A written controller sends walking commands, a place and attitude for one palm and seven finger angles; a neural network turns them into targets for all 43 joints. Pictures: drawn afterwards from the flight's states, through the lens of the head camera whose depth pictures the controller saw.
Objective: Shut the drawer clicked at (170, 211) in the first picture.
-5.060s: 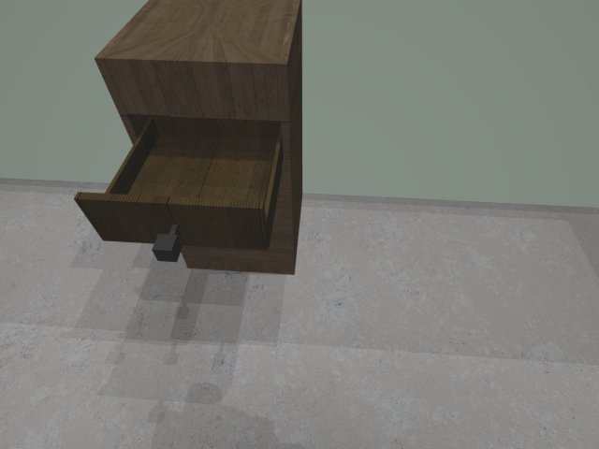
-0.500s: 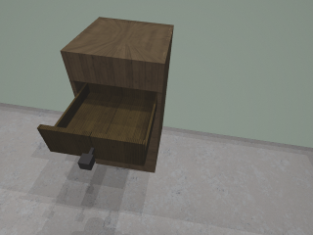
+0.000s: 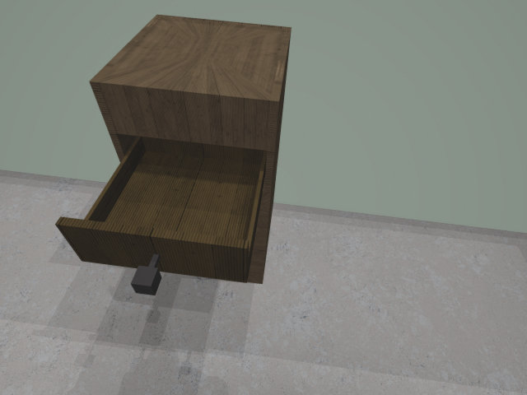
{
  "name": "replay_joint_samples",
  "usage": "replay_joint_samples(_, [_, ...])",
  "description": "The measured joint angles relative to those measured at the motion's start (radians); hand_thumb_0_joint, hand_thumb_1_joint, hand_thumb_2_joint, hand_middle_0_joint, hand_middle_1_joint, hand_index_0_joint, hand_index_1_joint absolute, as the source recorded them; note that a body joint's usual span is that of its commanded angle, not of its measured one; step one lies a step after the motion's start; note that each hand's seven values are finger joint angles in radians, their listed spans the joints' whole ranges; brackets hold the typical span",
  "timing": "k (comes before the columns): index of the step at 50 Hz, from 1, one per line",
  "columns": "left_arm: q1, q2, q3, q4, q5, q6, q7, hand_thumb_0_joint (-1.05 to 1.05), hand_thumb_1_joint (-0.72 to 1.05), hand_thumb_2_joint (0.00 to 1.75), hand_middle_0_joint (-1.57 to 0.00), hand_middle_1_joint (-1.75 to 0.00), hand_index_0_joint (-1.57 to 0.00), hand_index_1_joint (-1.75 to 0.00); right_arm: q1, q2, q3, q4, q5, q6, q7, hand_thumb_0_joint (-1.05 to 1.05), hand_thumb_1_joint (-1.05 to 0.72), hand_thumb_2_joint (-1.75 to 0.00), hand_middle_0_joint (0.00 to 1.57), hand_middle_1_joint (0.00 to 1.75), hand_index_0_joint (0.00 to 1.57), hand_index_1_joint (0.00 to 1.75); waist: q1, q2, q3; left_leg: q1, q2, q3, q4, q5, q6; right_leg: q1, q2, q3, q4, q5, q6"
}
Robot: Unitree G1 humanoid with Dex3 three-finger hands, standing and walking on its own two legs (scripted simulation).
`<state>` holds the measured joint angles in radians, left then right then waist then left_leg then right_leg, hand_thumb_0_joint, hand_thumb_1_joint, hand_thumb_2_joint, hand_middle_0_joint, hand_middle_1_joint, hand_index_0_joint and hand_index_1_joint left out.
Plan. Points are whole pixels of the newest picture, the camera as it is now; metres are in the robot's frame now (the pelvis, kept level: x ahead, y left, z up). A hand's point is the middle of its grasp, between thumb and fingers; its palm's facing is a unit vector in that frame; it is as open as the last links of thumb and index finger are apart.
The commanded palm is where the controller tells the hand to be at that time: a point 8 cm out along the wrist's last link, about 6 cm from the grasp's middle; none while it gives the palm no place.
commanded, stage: come to a stop and stand still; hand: left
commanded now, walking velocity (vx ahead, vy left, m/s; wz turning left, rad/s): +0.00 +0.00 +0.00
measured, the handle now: (150, 271) +0.37 +0.25 -0.12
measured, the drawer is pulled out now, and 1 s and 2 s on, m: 0.30 0.30 0.30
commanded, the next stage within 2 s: look again from close up in 0.52 s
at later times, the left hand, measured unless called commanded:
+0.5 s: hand out of the picture +0.02 +0.18 -0.18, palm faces +0.00 -0.99 -0.17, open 7.4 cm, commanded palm none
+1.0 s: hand out of the picture +0.00 +0.17 -0.18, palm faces +0.01 -0.99 -0.15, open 7.4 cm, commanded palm none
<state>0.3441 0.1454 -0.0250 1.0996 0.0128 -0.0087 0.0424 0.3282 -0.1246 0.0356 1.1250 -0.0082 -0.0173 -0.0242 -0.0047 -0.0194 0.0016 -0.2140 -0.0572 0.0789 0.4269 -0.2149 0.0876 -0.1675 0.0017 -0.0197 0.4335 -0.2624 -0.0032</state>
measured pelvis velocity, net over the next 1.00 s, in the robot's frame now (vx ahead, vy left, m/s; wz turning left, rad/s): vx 0.02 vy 0.01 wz -0.01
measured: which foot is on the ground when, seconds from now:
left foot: down 0.00-1.00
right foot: down 0.00-1.00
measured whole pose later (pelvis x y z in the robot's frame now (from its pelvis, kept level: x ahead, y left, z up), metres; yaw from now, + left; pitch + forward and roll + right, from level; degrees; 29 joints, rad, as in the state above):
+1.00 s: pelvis +0.02 +0.01 +0.00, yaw -1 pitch -1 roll +0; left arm 0.34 0.13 -0.02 1.13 0.01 0.00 0.05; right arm 0.31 -0.12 0.03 1.16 -0.01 -0.03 -0.04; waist 0.00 -0.03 0.01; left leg -0.14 -0.08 0.09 0.38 -0.24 0.10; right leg -0.11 -0.02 0.00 0.42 -0.29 0.02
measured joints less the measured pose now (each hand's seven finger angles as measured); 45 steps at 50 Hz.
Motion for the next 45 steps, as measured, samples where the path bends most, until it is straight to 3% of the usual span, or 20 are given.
replay_joint_samples(16, [-0.031,-0.002,0.004,0.013,0.001,0.002,0.008,0.01,0.91,0.9,-0.19,-0.3,-0.2,-0.3,-0.048,-0.016,-0.007,0.007,0.0,-0.015,-0.018,0.01,-0.92,-0.9,0.2,0.29,0.2,0.3,0.002,-0.018,0.004,0.049,-0.013,0.011,-0.005,-0.036,0.01,0.045,-0.012,0.013,0.0,-0.035,0.014])
replay_joint_samples(45, [-0.014,-0.01,0.006,0.029,0.0,0.009,0.006,0.01,0.9,0.9,-0.19,-0.3,-0.2,-0.3,-0.019,0.003,-0.004,0.031,0.002,-0.011,-0.016,0.0,-0.91,-0.9,0.2,0.3,0.2,0.3,0.001,-0.009,0.01,0.072,-0.027,0.014,-0.039,-0.023,0.018,0.056,-0.025,0.018,-0.011,-0.033,0.022])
